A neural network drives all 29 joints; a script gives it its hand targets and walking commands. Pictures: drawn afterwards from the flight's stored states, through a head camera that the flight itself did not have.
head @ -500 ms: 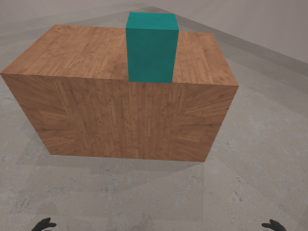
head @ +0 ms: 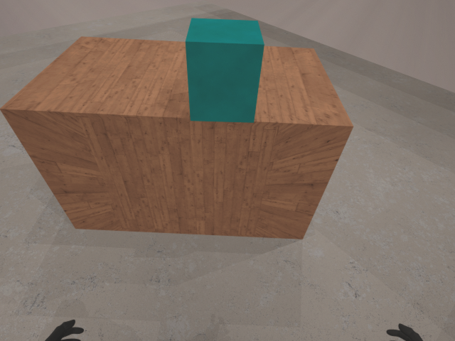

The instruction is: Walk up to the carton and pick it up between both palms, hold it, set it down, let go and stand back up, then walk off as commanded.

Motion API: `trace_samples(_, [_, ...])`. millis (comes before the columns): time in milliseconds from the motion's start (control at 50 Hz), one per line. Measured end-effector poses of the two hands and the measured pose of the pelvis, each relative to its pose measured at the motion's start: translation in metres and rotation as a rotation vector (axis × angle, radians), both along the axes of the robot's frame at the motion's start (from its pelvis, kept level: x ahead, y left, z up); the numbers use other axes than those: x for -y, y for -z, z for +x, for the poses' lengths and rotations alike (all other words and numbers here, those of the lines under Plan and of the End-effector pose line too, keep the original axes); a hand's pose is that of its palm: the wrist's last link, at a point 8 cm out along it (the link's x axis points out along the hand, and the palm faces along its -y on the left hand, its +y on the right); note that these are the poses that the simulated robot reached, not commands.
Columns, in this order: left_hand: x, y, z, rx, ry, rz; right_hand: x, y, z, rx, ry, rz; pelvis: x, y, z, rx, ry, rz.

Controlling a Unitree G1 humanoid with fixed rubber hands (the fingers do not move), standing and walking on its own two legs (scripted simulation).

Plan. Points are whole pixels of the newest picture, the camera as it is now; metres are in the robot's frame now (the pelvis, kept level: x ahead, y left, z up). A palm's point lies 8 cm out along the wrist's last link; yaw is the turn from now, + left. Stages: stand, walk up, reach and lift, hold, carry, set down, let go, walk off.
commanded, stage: stand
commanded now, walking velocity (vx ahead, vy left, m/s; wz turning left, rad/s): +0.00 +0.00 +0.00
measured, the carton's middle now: (223, 71) +0.90 +0.06 +0.08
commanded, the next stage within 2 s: none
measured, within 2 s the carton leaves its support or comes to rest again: neither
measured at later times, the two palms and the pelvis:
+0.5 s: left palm out of the picture +0.12 +0.31 -0.08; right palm out of the picture +0.13 -0.32 -0.06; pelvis +0.00 +0.00 +0.00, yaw +0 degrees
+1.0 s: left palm out of the picture +0.12 +0.31 -0.08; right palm out of the picture +0.13 -0.32 -0.06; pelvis +0.00 +0.00 +0.00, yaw +0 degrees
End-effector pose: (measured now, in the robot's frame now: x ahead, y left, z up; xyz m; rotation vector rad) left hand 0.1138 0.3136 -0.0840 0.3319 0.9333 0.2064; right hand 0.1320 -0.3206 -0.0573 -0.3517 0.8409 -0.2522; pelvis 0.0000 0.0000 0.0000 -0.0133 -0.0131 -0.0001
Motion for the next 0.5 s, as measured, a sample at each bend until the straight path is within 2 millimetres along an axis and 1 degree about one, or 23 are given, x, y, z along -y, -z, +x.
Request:
trace_samples(140, [0.0002,-0.0014,0.0049,0.007,0.002,0.002,0.0001,0.0004,0.0008,-0.003,0.0,0.001,0.0001,-0.0002,0.0011,-0.002,0.0,0.0])
trace_samples(500, [0.0001,-0.001,0.0028,-0.002,0.0,0.002,0.0002,0.001,0.0012,-0.007,0.001,0.002,0.0003,-0.0005,0.0018,-0.005,0.0,0.0])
